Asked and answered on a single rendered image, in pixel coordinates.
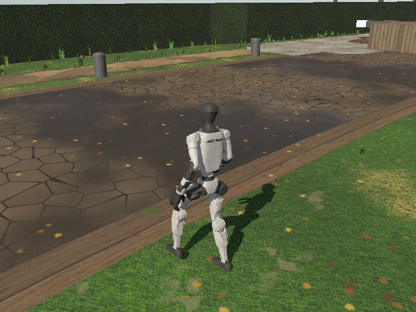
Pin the robot left foot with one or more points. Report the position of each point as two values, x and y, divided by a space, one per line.
178 252

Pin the right robot forearm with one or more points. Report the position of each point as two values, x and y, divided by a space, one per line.
223 163

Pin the left robot hand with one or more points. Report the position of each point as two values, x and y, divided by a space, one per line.
175 199

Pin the right robot upper arm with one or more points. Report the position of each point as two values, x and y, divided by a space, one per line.
227 155

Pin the left robot forearm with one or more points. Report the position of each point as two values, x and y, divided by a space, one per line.
185 182

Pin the robot left thigh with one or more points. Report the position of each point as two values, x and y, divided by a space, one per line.
192 193

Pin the left robot upper arm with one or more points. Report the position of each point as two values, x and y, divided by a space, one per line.
192 142

